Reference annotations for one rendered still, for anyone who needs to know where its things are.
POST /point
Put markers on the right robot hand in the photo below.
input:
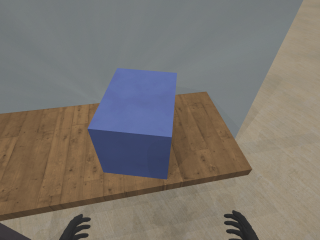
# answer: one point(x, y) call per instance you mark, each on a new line
point(245, 229)

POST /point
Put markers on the table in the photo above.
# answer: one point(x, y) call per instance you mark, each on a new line
point(48, 161)

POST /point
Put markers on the left robot hand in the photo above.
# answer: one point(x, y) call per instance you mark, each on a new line
point(73, 228)

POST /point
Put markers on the carton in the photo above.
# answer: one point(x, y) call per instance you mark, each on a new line
point(131, 130)

